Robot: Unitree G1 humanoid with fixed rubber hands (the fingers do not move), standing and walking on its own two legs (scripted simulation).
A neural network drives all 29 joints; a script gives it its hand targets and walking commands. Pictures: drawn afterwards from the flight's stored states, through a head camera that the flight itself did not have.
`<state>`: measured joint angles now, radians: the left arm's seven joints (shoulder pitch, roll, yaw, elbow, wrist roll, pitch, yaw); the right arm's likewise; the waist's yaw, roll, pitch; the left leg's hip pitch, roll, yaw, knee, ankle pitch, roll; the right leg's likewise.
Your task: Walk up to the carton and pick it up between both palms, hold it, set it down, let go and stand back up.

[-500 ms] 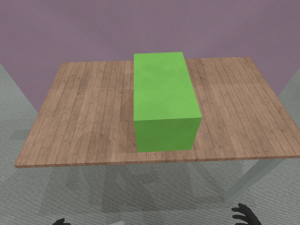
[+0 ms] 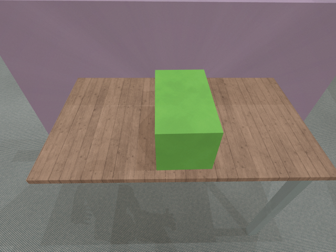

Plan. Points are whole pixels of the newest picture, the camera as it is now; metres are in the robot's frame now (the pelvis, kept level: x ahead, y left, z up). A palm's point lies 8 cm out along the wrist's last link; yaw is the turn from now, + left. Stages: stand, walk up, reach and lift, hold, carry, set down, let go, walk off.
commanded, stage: walk up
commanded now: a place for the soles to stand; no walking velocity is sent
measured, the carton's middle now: (181, 116) +0.53 -0.03 +0.01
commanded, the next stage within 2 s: reach and lift in 1.86 s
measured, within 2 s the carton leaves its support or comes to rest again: neither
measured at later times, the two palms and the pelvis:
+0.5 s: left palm out of the picture +0.07 +0.26 -0.11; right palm out of the picture +0.10 -0.25 -0.11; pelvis +0.03 +0.00 +0.00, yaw +2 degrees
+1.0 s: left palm out of the picture +0.07 +0.27 -0.11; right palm out of the picture +0.11 -0.25 -0.11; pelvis +0.02 +0.00 +0.00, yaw +4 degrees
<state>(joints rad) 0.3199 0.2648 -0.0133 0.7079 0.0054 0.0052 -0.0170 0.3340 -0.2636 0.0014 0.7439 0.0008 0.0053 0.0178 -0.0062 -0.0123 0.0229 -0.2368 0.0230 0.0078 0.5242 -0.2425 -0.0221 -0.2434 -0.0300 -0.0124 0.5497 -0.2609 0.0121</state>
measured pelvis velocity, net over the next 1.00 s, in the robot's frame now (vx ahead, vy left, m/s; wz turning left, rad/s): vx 0.02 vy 0.00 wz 0.07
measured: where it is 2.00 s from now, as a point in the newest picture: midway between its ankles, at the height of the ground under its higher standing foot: outside the picture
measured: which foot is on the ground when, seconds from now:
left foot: down 0.00-1.00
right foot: down 0.00-1.00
